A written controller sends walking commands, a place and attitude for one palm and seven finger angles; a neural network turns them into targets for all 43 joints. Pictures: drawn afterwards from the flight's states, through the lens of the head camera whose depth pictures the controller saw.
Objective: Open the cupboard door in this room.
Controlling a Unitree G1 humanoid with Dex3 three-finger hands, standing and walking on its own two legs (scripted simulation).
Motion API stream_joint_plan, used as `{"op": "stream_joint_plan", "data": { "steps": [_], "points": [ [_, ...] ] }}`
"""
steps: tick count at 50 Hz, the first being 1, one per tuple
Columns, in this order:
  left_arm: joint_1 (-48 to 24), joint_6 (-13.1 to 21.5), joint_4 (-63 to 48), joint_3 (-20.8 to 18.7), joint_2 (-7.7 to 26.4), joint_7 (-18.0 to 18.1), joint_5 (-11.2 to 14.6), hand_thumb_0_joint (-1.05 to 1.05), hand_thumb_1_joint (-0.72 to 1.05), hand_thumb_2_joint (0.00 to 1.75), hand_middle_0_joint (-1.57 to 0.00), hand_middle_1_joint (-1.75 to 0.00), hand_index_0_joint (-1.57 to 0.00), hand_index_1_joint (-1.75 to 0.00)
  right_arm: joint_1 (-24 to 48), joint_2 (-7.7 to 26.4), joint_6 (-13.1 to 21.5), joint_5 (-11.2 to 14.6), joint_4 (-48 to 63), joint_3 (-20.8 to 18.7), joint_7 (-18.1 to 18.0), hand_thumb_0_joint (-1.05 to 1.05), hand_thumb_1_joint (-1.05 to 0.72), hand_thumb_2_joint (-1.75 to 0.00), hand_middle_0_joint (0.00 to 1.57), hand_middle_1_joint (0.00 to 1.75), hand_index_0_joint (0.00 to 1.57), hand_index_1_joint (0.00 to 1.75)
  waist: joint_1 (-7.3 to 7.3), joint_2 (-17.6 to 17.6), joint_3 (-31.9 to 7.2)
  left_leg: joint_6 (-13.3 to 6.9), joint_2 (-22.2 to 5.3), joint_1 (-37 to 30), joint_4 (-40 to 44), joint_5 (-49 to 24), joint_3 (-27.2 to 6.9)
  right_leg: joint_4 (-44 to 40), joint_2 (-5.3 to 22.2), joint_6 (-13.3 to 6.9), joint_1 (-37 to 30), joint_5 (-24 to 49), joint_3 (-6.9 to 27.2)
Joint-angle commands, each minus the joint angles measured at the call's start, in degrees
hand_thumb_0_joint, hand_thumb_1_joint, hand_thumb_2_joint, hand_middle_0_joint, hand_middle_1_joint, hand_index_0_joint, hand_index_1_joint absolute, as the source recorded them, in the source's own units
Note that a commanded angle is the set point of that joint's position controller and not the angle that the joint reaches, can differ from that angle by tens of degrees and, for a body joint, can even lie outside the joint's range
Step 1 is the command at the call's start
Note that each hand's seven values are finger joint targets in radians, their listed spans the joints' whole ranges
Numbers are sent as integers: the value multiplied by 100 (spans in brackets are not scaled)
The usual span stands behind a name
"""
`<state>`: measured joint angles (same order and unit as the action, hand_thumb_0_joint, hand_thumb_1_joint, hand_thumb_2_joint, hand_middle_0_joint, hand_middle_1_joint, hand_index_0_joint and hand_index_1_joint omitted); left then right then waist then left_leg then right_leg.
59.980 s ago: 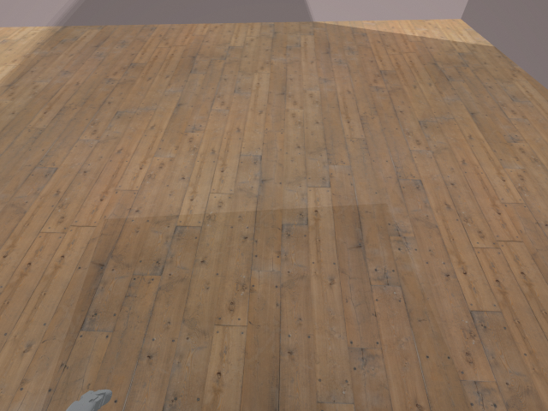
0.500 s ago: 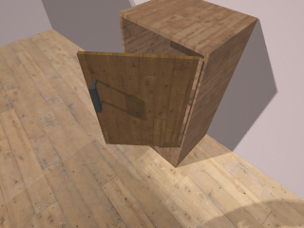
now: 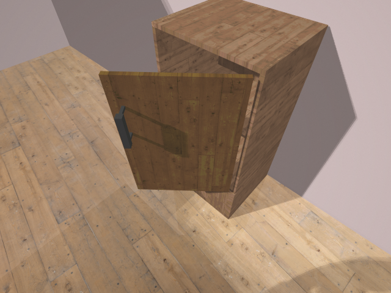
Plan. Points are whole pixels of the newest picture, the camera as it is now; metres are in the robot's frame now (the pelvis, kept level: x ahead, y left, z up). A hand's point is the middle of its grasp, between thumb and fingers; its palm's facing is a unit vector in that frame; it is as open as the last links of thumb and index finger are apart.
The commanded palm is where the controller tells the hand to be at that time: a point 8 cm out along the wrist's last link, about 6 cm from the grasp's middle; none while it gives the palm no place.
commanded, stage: look again from close up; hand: left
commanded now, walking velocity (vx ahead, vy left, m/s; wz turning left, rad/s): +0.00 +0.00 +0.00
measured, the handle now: (125, 127) +0.58 +0.26 -0.05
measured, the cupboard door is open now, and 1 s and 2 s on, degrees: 41 41 41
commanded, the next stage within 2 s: raise the hand with hooked fingers in 0.06 s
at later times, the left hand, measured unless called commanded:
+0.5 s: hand (120, 271) +0.17 +0.17 -0.04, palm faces -0.01 -1.00 -0.03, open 8.1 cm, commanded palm +0.12 +0.24 -0.06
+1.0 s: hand (96, 266) +0.18 +0.22 -0.05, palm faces +0.02 -1.00 -0.05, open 11.1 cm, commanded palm +0.15 +0.28 -0.05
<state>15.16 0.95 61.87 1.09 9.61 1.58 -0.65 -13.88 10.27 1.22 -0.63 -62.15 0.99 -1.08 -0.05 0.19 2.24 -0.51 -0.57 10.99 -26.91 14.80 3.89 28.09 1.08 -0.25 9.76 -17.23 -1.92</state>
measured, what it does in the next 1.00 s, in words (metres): lowers itself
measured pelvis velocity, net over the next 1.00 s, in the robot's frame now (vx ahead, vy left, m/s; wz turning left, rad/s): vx -0.05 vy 0.00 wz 0.02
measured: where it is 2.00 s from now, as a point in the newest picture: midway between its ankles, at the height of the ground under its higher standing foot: outside the picture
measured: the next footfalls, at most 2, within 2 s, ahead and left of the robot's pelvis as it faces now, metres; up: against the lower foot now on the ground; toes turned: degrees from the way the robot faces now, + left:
none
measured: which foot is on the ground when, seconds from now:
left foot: down 0.00-1.00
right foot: down 0.00-1.00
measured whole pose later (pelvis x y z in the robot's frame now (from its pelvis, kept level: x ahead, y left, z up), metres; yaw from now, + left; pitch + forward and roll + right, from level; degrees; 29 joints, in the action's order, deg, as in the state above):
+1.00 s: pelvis -0.05 +0.00 -0.10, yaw +1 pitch +15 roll -3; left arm 16.3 22.6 7.4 -15.8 15.7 -20.5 18.7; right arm -15.1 12.1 12.2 1.7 -34.5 0.4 -3.6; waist -1.1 2.2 -7.5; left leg -0.3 -2.9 56.0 -68.5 27.9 -0.7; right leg 66.1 0.1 -1.2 51.8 -29.6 -5.4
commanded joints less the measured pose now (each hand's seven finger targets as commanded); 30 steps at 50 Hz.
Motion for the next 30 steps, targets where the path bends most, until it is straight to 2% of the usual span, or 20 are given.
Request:
{"op": "stream_joint_plan", "data": {
  "steps": [1, 4, 7, 8, 9, 10, 11, 12, 13, 14, 15, 16, 17, 18, 19, 21, 23, 26, 27, 30],
  "points": [
    [314, 56, -173, -147, 698, 47, -13, 0, 90, 90, -20, -30, -20, -30, -223, 531, 71, -10, 149, -117, -36, 0, -90, -90, 20, 30, 20, 30, 34, -56, 109, -152, -522, 23, 544, -815, -543, -586, 468, -176, 191, 858, 485],
    [314, 67, -144, -159, 713, 45, -2, 0, 90, 90, -20, -30, -20, -30, -212, 558, 89, -13, 105, -124, -43, 0, -90, -90, 20, 30, 20, 30, 45, 0, -79, -138, -535, -102, 494, -1045, -505, -548, 506, -180, 99, 1152, 490],
    [291, 67, -114, -160, 711, 47, -9, 0, 90, 90, -20, -30, -20, -30, -210, 537, 82, -7, 53, -131, -50, 0, -90, -90, 20, 30, 20, 30, 42, -105, 8, -131, -545, -81, 498, -1045, -494, -569, 507, -181, 106, 1238, 488],
    [788, 151, 66, -167, 661, 280, -65, 0, 90, 90, -20, -30, -20, -30, 189, 644, 92, 55, 416, -175, -21, 0, -90, -90, 20, 30, 20, 30, 191, -220, 105, 37, -610, 229, -718, -1454, -300, -638, 870, -36, 184, 3500, 867],
    [-3571, 1399, -8825, -1169, 2168, 264, 1082, 0, 88, 89, -20, -32, -20, -32, -54, 1527, 930, 316, 2274, -349, -243, 0, -90, -90, 20, 30, 20, 30, -466, 925, -2863, -105, 46, -1228, 79, -2148, -382, 9, 270, -198, -312, 3034, 233],
    [-652, 1154, -7236, -1024, 1637, 459, 603, 0, 85, 88, -20, -33, -20, -33, 372, 1002, 1445, 224, 2039, -230, -447, 0, -90, -90, 20, 30, 20, 30, 165, 1636, -2685, -128, -231, -1701, 172, -2936, -369, 317, -4, -260, 56, 1673, 63],
    [829, 410, -6222, -233, 210, 558, 813, 0, 83, 87, -21, -34, -21, -34, 425, 724, 1597, 320, 2002, -282, -404, 0, -90, -90, 20, 30, 20, 30, -46, 1183, -1605, 19, -221, -816, 181, -2501, -413, 324, -47, -126, 653, 688, -312],
    [480, 429, -6002, -137, -225, 448, 995, 0, 81, 86, -21, -36, -21, -36, 244, 857, 1623, 344, 1922, -321, -383, 0, -90, -90, 20, 30, 20, 30, -289, 342, -635, -7, -186, -189, -10, -1844, -490, 236, -53, -59, 1078, 734, -420],
    [-11, 758, -6043, -470, 179, 335, 1018, 0, 78, 85, -21, -37, -21, -37, 342, 1070, 1675, 275, 2205, -437, -350, 0, -90, -90, 20, 30, 20, 30, -376, -38, -57, -34, -81, 403, -310, -1077, -581, 196, -69, -23, 1536, 603, -466],
    [203, 1129, -5626, -715, 305, 160, 1008, 0, 76, 84, -21, -39, -21, -39, 279, 1166, 1690, 157, 2273, -520, -319, 0, -90, -90, 20, 30, 20, 30, -410, -650, -151, -39, -16, 836, -631, -628, -553, 332, -83, -1, 1962, 316, -510],
    [917, 1529, -5025, -709, 3, -110, 1098, 0, 74, 83, -21, -40, -21, -40, 348, 1109, 1706, 80, 2449, -558, -275, 0, -90, -90, 20, 30, 20, 30, -215, -1203, -212, -25, 10, 1342, -994, -363, -541, 650, -109, 4, 2318, 50, -545],
    [1560, 1931, -4593, -895, 8, -429, 1132, 0, 71, 82, -21, -42, -21, -42, 477, 1057, 1736, 105, 2652, -607, -188, 0, -90, -90, 20, 30, 20, 30, 80, -1019, -344, 30, 90, 1747, -1327, -317, -448, 1003, -88, -54, 2411, 45, -462],
    [1781, 2406, -4580, -1008, -1, -768, 1231, 0, 69, 81, -22, -43, -22, -43, 529, 1025, 1732, 59, 2806, -623, -106, 0, -90, -90, 20, 30, 20, 30, 233, -1287, -780, 73, 111, 2117, -1651, -293, -404, 1446, -103, -74, 2523, 88, -437],
    [1934, 2890, -4686, -1024, -35, -1148, 1330, 0, 67, 80, -22, -45, -22, -45, 667, 1022, 1743, 50, 3010, -673, -32, 0, -90, -90, 20, 30, 20, 30, 350, -1259, -1043, 95, 146, 2499, -2001, -229, -332, 1826, -114, -95, 2651, 125, -339],
    [1787, 3335, -4790, -1017, 32, -1531, 1415, 0, 64, 79, -22, -47, -22, -47, 752, 1019, 1760, 58, 3165, -688, 36, 0, -90, -90, 20, 30, 20, 30, 360, -974, -1182, 109, 184, 2838, -2330, -139, -290, 2122, -82, -112, 2812, 178, -205],
    [1579, 3970, -4740, -1629, 738, -2195, 1505, 0, 60, 77, -22, -50, -22, -50, 746, 1055, 1743, 113, 3386, -753, 139, 0, -90, -90, 20, 30, 20, 30, 419, -376, -1499, 120, 205, 3395, -2935, -61, -286, 2604, -9, -193, 2982, 197, 165],
    [1278, 3841, -5257, -1790, 852, -2462, 1788, 0, 55, 75, -22, -53, -22, -53, 905, 1089, 1660, 177, 3870, -749, 105, 0, -90, -90, 20, 30, 20, 30, 451, -264, -2060, 40, 259, 3608, -3208, 167, -141, 2702, 17, -134, 2944, -215, 412],
    [341, 3400, -6330, -1868, 1064, -2380, 2073, 0, 48, 72, -23, -57, -23, -57, 867, 1077, 1520, 245, 4207, -682, -59, 0, -90, -90, 20, 30, 20, 30, 235, -130, -2126, -54, 192, 3841, -3471, 683, -231, 2493, -22, -56, 3266, -1248, 721],
    [181, 3360, -6816, -1949, 1165, -2275, 2075, 0, 46, 71, -23, -58, -23, -58, 730, 1045, 1484, 243, 4232, -682, -109, 0, -90, -90, 20, 30, 20, 30, 202, 20, -2385, -93, 143, 3750, -3547, 607, -250, 2470, -21, -38, 3171, -1194, 772],
    [-181, 3387, -7696, -1733, 1168, -2030, 1861, 0, 39, 68, -24, -63, -24, -63, 490, 956, 1435, 200, 4077, -603, -240, 0, -90, -90, 20, 30, 20, 30, -54, 414, -2421, -150, 13, 3529, -3668, 279, -371, 2595, -94, -68, 3344, -574, 629]
  ]
}}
